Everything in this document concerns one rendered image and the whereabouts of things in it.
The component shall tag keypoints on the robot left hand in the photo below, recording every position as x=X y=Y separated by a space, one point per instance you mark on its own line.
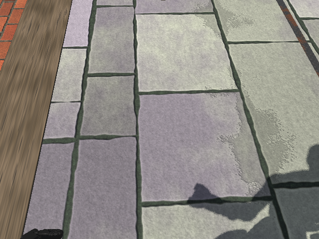
x=43 y=234

